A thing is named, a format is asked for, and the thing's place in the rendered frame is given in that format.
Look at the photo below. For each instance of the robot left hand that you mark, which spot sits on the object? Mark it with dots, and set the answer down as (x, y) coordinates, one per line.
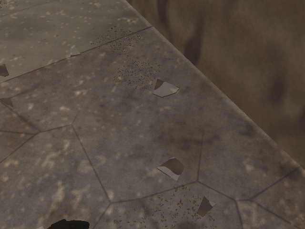
(70, 224)

